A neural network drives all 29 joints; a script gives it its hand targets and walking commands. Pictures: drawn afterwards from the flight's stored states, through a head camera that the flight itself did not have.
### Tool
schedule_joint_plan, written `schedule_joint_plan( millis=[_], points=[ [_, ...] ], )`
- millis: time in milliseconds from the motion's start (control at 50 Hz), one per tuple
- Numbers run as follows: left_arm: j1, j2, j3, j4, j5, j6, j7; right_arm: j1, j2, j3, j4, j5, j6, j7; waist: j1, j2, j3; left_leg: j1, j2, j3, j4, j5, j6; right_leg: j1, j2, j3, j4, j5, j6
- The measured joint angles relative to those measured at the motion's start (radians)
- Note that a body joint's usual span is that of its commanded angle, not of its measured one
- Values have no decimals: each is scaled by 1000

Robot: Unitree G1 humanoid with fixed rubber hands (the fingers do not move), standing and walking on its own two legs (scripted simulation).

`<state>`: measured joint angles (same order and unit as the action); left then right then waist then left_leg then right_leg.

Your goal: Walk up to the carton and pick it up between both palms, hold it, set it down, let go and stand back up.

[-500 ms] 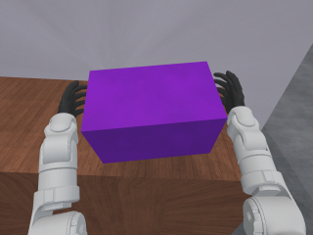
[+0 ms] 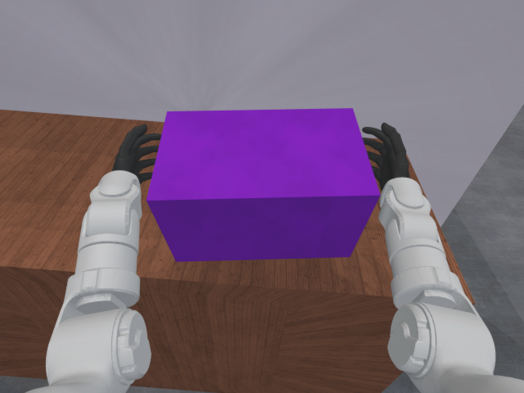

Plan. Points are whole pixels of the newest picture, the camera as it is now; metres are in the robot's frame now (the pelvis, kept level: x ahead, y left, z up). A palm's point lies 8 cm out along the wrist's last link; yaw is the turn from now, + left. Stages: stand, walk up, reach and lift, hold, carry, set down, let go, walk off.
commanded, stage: set down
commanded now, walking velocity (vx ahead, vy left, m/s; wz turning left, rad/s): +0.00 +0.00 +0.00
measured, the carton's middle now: (262, 187) +0.44 +0.00 +0.11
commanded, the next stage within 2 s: none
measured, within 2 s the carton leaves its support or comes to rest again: neither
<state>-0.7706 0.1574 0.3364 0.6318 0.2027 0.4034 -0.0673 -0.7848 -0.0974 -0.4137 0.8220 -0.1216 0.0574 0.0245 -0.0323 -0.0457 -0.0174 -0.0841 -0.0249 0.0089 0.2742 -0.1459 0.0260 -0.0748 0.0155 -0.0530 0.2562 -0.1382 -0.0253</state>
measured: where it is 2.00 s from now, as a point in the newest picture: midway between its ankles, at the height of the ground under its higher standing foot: outside the picture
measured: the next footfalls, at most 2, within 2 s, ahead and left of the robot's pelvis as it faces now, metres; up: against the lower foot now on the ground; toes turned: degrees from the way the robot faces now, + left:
none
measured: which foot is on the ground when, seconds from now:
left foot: down 0.00-1.00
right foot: down 0.00-1.00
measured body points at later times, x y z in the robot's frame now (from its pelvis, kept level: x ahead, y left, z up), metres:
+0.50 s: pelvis +0.02 +0.00 +0.00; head +0.02 +0.02 +0.45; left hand +0.44 +0.20 +0.13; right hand +0.43 -0.20 +0.14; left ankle +0.00 +0.10 -0.75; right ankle +0.00 -0.10 -0.75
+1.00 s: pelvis +0.01 +0.01 +0.00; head +0.03 +0.03 +0.45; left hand +0.45 +0.20 +0.11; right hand +0.42 -0.21 +0.12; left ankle +0.00 +0.10 -0.75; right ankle +0.00 -0.10 -0.75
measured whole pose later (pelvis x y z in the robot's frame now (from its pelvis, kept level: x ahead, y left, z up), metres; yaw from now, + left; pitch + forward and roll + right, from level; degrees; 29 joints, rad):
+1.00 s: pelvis +0.01 +0.01 +0.00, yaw -1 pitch +3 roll +0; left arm -0.87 0.15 0.43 0.90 0.24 0.23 -0.08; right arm -0.79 -0.03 -0.62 0.82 -0.30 0.03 0.06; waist -0.02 -0.05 -0.01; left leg -0.17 -0.02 0.05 0.27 -0.15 0.04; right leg -0.17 0.01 -0.05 0.26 -0.14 -0.02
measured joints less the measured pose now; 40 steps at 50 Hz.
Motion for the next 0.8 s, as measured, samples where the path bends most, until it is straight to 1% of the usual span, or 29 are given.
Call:
schedule_joint_plan(
  millis=[120,260,380,500,640,720,800],
  points=[
    [-14,-3,-14,44,-7,-31,15,3,-22,13,23,13,-20,-1,-1,11,3,9,6,8,5,-19,-1,11,5,4,-6,-10,0],
    [6,-4,5,28,-9,-38,4,16,-29,73,-4,49,-2,-23,-5,9,22,16,11,16,7,-34,-3,14,9,8,2,-25,-1],
    [27,5,5,37,-25,-68,0,37,-11,78,-19,47,-14,-32,-1,3,19,3,15,15,19,-44,-6,5,11,0,4,-30,-2],
    [19,28,-1,82,-34,-92,-9,44,20,46,-18,13,-21,-38,-3,-3,16,-11,11,13,23,-41,-4,-7,5,-10,8,-30,0],
    [-19,34,-20,148,-44,-126,3,39,30,-17,-2,-24,-42,-23,5,22,-1,-37,9,20,38,-40,2,-25,1,-11,3,-16,5],
    [-75,28,18,210,-16,-125,-4,9,31,-62,18,-65,-25,-14,6,28,19,-20,4,25,23,-27,10,-14,-4,-9,0,-8,8],
    [-109,18,73,242,19,-126,-20,-6,47,-110,4,-108,0,-3,2,15,34,-18,-1,30,0,-7,13,-25,-10,-8,3,-2,10]
  ],
)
